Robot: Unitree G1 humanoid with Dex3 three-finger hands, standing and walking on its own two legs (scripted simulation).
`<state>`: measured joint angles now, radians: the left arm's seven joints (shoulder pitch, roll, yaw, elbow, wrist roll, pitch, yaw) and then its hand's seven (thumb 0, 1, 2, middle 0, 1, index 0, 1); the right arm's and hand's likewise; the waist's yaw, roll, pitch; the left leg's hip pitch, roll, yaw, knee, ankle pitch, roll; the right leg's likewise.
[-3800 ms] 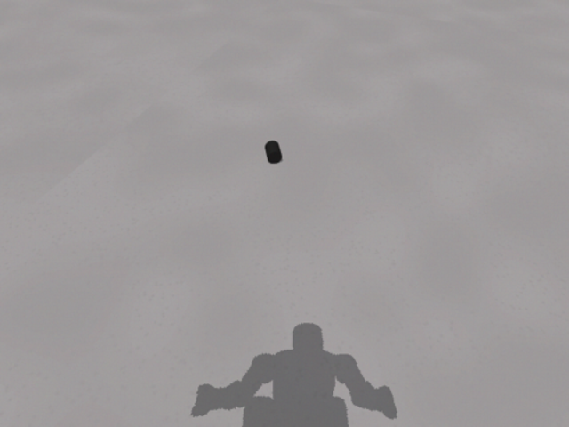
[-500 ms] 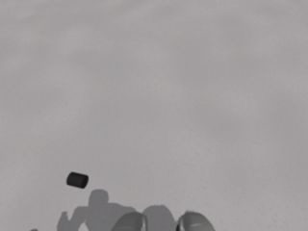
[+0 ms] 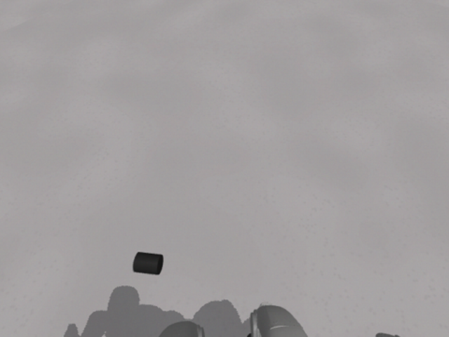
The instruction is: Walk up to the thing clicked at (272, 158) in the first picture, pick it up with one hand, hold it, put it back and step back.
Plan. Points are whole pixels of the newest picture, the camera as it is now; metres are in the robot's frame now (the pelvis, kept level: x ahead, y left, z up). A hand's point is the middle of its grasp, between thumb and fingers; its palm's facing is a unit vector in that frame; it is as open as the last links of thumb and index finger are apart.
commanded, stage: walk up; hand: left
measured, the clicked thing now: (148, 263) +0.46 +0.32 -0.69
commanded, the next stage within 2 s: none
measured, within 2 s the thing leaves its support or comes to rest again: neither
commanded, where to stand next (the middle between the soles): +0.09 +0.09 m, yaw -8 degrees
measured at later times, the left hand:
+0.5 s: hand out of the picture +0.10 +0.45 -0.14, palm faces -0.11 -0.90 -0.42, open 7.4 cm
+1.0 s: hand (44, 336) +0.16 +0.35 -0.13, palm faces -0.19 -0.92 -0.34, open 7.4 cm
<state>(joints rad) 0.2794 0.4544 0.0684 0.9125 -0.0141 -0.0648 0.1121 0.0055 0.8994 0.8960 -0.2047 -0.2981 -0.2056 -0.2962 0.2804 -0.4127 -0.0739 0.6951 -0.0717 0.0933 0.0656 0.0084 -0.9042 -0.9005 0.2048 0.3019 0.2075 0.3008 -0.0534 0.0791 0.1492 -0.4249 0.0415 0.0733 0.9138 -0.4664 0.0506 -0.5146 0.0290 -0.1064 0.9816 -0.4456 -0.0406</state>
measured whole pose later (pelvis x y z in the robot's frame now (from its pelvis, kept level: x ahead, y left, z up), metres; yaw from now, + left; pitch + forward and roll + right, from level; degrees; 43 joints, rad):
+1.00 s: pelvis +0.00 +0.12 +0.01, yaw -10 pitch -3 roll +1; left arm 0.09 0.36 0.04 0.96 0.01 0.03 -0.02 0.00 0.90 0.90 -0.21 -0.30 -0.21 -0.30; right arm 0.23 -0.39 -0.01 0.95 -0.01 -0.07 -0.03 0.01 -0.91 -0.90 0.20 0.30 0.21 0.30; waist -0.02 -0.02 0.10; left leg -0.32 0.03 0.03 0.76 -0.39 -0.01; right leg -0.36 -0.03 0.04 0.82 -0.45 -0.01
